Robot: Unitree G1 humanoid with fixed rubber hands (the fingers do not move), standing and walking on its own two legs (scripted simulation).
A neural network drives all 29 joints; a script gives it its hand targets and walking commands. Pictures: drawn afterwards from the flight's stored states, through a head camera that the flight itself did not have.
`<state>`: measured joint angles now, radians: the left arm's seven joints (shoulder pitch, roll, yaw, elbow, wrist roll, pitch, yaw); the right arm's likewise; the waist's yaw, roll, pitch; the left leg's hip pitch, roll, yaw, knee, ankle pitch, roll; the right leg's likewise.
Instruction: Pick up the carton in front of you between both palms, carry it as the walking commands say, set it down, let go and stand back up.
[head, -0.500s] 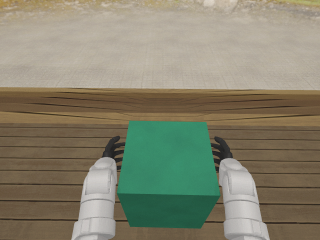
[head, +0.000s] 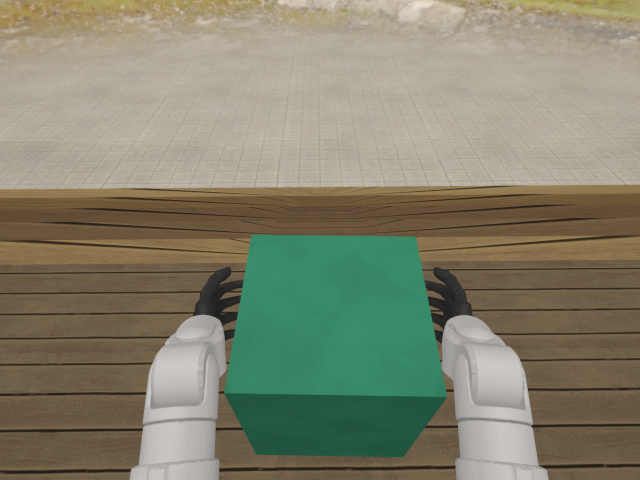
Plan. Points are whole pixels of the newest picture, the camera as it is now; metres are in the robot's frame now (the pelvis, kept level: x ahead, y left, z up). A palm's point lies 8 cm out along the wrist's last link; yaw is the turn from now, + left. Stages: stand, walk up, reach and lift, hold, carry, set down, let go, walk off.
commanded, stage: carry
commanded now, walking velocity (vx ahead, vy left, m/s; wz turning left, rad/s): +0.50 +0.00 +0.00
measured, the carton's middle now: (331, 351) +0.29 +0.00 +0.01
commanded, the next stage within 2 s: none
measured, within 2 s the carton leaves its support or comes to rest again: neither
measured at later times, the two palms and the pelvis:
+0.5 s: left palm (247, 207) +0.49 +0.14 +0.10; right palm (430, 199) +0.52 -0.16 +0.10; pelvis +0.24 -0.03 +0.01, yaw +4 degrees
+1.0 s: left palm (260, 126) +0.84 +0.16 +0.07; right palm (391, 129) +0.81 -0.14 +0.07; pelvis +0.57 +0.03 +0.02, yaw -2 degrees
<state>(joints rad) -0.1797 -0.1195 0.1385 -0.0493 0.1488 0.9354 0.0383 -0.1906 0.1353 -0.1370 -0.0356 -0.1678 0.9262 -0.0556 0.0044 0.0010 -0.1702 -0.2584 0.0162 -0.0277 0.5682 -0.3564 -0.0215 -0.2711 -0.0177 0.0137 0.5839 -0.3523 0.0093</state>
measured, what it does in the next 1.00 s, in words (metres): walks ahead: right foot, then left foot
